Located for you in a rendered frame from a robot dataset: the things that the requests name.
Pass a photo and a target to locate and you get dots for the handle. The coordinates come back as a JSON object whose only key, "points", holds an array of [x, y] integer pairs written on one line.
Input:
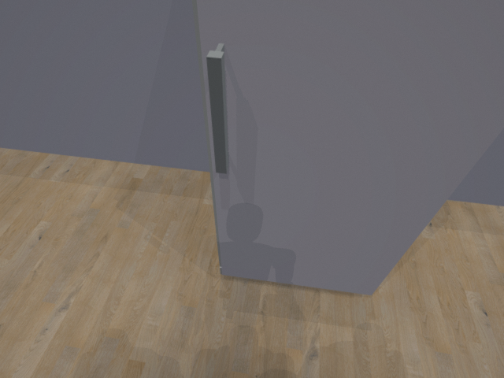
{"points": [[217, 96]]}

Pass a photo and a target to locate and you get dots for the fridge door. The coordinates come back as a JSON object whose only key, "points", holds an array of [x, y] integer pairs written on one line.
{"points": [[350, 123]]}

